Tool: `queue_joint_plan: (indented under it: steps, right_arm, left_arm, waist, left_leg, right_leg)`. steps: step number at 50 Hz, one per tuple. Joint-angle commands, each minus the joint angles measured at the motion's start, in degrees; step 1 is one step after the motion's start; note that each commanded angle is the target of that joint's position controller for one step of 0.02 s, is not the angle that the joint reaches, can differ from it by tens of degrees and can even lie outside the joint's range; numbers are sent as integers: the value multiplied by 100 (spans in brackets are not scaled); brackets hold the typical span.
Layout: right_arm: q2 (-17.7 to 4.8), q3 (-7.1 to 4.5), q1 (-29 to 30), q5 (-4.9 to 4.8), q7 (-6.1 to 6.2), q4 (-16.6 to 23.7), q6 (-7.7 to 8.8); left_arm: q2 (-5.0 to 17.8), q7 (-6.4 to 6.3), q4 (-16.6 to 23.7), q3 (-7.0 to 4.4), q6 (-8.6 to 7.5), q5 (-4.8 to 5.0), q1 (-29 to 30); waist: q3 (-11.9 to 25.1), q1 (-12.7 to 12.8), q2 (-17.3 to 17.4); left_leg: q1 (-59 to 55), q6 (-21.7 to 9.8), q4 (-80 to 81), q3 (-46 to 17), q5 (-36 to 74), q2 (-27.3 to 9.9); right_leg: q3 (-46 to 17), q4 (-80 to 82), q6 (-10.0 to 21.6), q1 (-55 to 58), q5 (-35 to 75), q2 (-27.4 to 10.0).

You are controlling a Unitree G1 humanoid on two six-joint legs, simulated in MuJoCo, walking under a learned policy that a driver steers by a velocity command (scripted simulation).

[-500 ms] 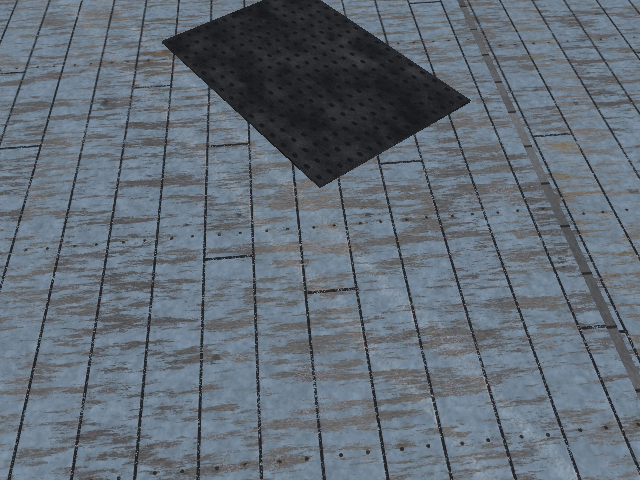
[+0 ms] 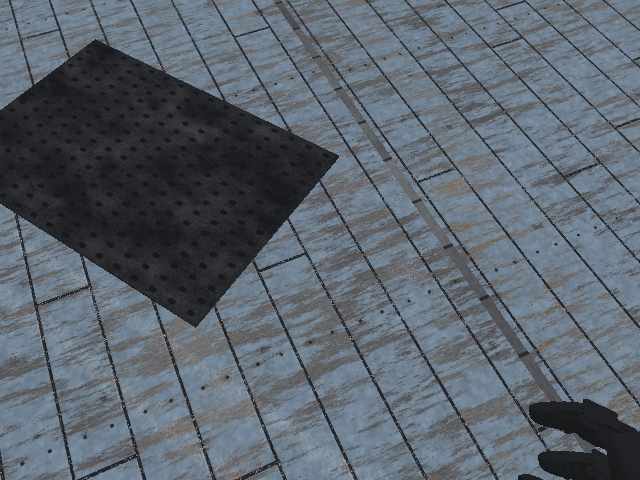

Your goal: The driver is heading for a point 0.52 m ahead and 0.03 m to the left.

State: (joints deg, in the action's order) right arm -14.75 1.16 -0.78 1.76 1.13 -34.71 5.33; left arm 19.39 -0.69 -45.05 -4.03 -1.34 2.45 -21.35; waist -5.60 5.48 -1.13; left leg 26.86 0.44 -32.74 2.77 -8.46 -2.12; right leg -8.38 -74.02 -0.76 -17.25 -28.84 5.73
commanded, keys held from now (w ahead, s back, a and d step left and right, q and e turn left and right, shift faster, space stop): e+shift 0.18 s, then shift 0.20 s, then q+shift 0.62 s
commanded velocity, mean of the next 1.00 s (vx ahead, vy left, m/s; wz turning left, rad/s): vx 0.11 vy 0.00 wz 0.00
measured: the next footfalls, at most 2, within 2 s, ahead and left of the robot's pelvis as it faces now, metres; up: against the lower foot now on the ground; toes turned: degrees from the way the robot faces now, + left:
right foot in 0.30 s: +0.32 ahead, -0.11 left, +0.00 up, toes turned -17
left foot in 0.70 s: +0.31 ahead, +0.13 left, +0.00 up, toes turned -6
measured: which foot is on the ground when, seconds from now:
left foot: down 0.00-0.30, up 0.32-0.68, down 0.70-1.00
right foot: up 0.00-0.28, down 0.30-0.70, up 0.72-1.00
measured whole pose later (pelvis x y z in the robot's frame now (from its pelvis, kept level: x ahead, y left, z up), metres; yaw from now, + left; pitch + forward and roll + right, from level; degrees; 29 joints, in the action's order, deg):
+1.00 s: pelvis +0.27 +0.06 +0.03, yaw +6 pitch +3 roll -4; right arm -18.0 -5.0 -13.7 -1.4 2.9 -39.3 -2.0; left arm 16.9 -2.8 -39.5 -5.6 0.2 0.2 -1.1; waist -2.8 -1.6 -0.6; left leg 17.0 -3.5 -26.3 -10.8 -11.3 4.1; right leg -8.2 -51.8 -4.6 -30.2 -18.2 4.6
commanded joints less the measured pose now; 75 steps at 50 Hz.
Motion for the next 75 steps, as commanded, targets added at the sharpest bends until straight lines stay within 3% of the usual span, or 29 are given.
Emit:
queue_joint_plan:
  steps: [1, 5, 11, 14, 15, 16, 17, 18, 20, 23, 25, 27, 34, 35, 36, 37, 38, 41, 48, 54, 59, 60, 61, 62, 63, 64, 66, 72, 75]
  right_arm:
    - [-600, -371, -962, -102, 59, 52, -73]
    - [-682, -517, -128, -175, 56, -181, -60]
    - [-1202, -736, -1, -469, 9, -421, -62]
    - [-1313, -786, -107, -587, -20, -486, -149]
    - [-1147, -729, -497, -421, -49, -534, -175]
    - [-642, -560, -1168, -67, -103, -467, -217]
    - [-1060, -560, -1200, -220, -141, -526, -260]
    - [-1357, -637, -718, -388, -145, -491, -335]
    - [-1107, -570, -564, -284, -31, -571, -456]
    - [-707, -446, -1067, -271, -32, -870, -592]
    - [-641, -393, -992, -284, -39, -882, -588]
    - [-918, -471, -914, -327, -51, -786, -640]
    - [-798, -605, -1299, -235, -169, -782, -790]
    - [-1004, -687, -1443, -182, -161, -779, -766]
    - [-1757, -854, -1401, -162, -65, -580, -709]
    - [-1882, -855, -1574, 56, -100, -495, -586]
    - [-1734, -842, -1395, 96, -111, -469, -472]
    - [-1291, -782, -819, -304, 21, -290, -477]
    - [-1308, -880, -1252, -325, 222, -74, -667]
    - [-1393, -972, -1039, -316, 195, 225, -786]
    - [-1223, -865, -729, -335, 147, 371, -840]
    - [-1158, -824, -708, -349, 142, 384, -843]
    - [-963, -752, -976, -280, 122, 359, -836]
    - [-767, -671, -1416, -168, 98, 307, -795]
    - [-1210, -812, -1198, -193, 101, 455, -735]
    - [-1573, -917, -1198, -190, 112, 315, -716]
    - [-1346, -882, -1061, -214, 122, 122, -796]
    - [-582, -559, -743, -231, 57, 204, -737]
    - [-663, -570, -802, -280, 44, 85, -708]
  left_arm:
    - [648, -70, 813, -172, 127, 1, 166]
    - [-44, -8, 1257, -6, 314, -25, 481]
    - [330, 322, 1253, -136, 368, -167, 709]
    - [726, 305, 1184, -365, 299, -247, 202]
    - [1058, 193, 1136, -486, 256, -253, -97]
    - [1568, 61, 1410, -482, 240, -352, 358]
    - [1304, 149, 1719, -349, 135, -444, 548]
    - [1076, 194, 1736, -288, 83, -348, 804]
    - [579, 145, 1573, -119, 60, -170, 1178]
    - [168, 63, 1367, 59, 32, -423, 1629]
    - [387, -3, 1194, -35, 26, -481, 1561]
    - [694, -97, 1115, -151, 128, -424, 1500]
    - [357, -255, 912, -180, 259, -181, 1939]
    - [196, -263, 797, -185, 284, -140, 1683]
    - [-2, -267, 949, -158, 317, -319, 1547]
    - [44, -291, 1254, -147, 270, -385, 2418]
    - [146, -288, 1228, -193, 244, -291, 2409]
    - [275, -334, 971, -294, 222, -335, 2115]
    - [24, -214, 993, -205, 52, -216, 2314]
    - [159, -82, 913, -232, -79, -172, 2295]
    - [288, 70, 714, -267, -177, -186, 1790]
    - [287, 80, 673, -275, -182, -208, 1695]
    - [450, 63, 725, -295, -159, -279, 1727]
    - [740, 15, 892, -295, -99, -373, 1946]
    - [821, 36, 777, -331, -99, -495, 1637]
    - [620, 32, 816, -279, -113, -384, 1724]
    - [295, -18, 826, -153, -57, -235, 1850]
    - [339, -75, 624, -77, 90, -271, 1556]
    - [525, -59, 539, -108, 163, -232, 1320]
  waist:
    - [1451, -679, 510]
    - [458, -286, 872]
    - [795, -268, 540]
    - [1025, 156, 261]
    - [1176, 251, -483]
    - [1555, -430, -2114]
    - [2979, -154, -1432]
    - [2552, -92, -601]
    - [1641, -339, 40]
    - [1491, -723, -243]
    - [1525, -569, -440]
    - [1527, -484, -526]
    - [993, -808, -439]
    - [773, -783, 222]
    - [386, -519, 1942]
    - [562, -999, 1863]
    - [571, -822, 1366]
    - [843, -510, 699]
    - [1186, -664, 821]
    - [1137, -721, 1132]
    - [1321, -614, 1171]
    - [1259, -556, 1021]
    - [1350, -694, 405]
    - [1217, -1005, -959]
    - [979, -841, -1459]
    - [867, -813, -845]
    - [780, -740, -419]
    - [934, -488, -921]
    - [1002, -359, -1029]
  left_leg:
    - [-3473, -1112, 764, -1517, 3344, -1719]
    - [-1541, -1060, 1728, -69, 3149, -1475]
    - [-1828, -791, 1103, 810, 3061, -1376]
    - [-1830, -514, -445, 979, 3439, -1173]
    - [-1180, -182, -1756, 1035, 1880, -780]
    - [503, 291, -4061, 928, -3341, 137]
    - [711, 316, -4885, -510, -3330, 376]
    - [899, 247, -4864, -682, -2878, 126]
    - [917, 211, -3972, -669, -2353, -286]
    - [-616, 308, -2374, -445, -1995, -348]
    - [-926, 364, -1744, -302, -1518, -237]
    - [-803, 364, -1794, -165, -1306, -164]
    - [-1250, -168, -297, 209, -710, -7]
    - [-1493, -455, 533, -485, 92, -225]
    - [-1788, -1256, 1197, -2919, 1738, -1599]
    - [-1615, -2027, 1761, -3913, 1655, -1963]
    - [-1749, -1857, 1703, -3482, 1238, -1721]
    - [-1967, -1169, 1300, -2577, 1399, -1070]
    - [-2597, -1111, 1100, -2878, 1400, -671]
    - [-2140, -1082, 960, -3495, 1306, -463]
    - [-1973, -955, 504, -3519, 1856, -310]
    - [-1709, -821, 399, -3431, 1305, -133]
    - [-1291, -596, -121, -3105, -159, 200]
    - [-557, -254, -1261, -2220, -2527, 1064]
    - [182, 83, -2495, -1741, -3272, 1191]
    - [287, 258, -3243, -1688, -2827, 849]
    - [281, 435, -3588, -1590, -2204, 784]
    - [-421, 567, -1544, -771, -1908, 357]
    - [-1025, 516, -255, -507, -1498, 328]
  right_leg:
    - [280, -730, -427, -2581, 259, -925]
    - [698, 1174, -423, -1797, 798, -1246]
    - [1109, 3379, 204, -372, 2627, -905]
    - [1387, 4256, 694, 690, 2714, -348]
    - [927, 4576, 951, 1558, 4674, -535]
    - [-1207, 4147, 2007, 2697, 7978, -2173]
    - [-2775, 4841, 2778, 2918, 6651, -2911]
    - [-2254, 5063, 2473, 2528, 5499, -2719]
    - [-1384, 5068, 1815, 1507, 4362, -2287]
    - [-197, 5225, 1515, 199, 4629, -1841]
    - [125, 5215, 1550, 206, 4728, -1855]
    - [59, 5294, 1652, 340, 4148, -2107]
    - [782, 4681, 915, 61, 2253, -2006]
    - [1214, 3782, 448, -360, 1444, -1625]
    - [1683, 2052, -233, -1831, -283, -594]
    - [651, 1005, -237, -2373, -1073, -91]
    - [295, 630, -141, -2514, -651, -264]
    - [166, 833, -174, -2342, 530, -446]
    - [-16, 2283, -413, -2121, 1099, -105]
    - [-116, 3389, -405, -1269, 1108, 43]
    - [151, 4747, -167, -42, 1678, -196]
    - [169, 5300, -61, 437, 2353, -322]
    - [-468, 5451, 216, 1016, 2892, -1007]
    - [-1510, 5454, 783, 1328, 4448, -2027]
    - [-2624, 5651, 1758, 956, 4508, -2791]
    - [-2317, 5581, 1834, 814, 3941, -2703]
    - [-1346, 5458, 1338, 766, 3186, -1953]
    - [-533, 5374, 1271, 1074, 3541, -1503]
    - [-671, 5254, 1323, 1110, 3688, -1613]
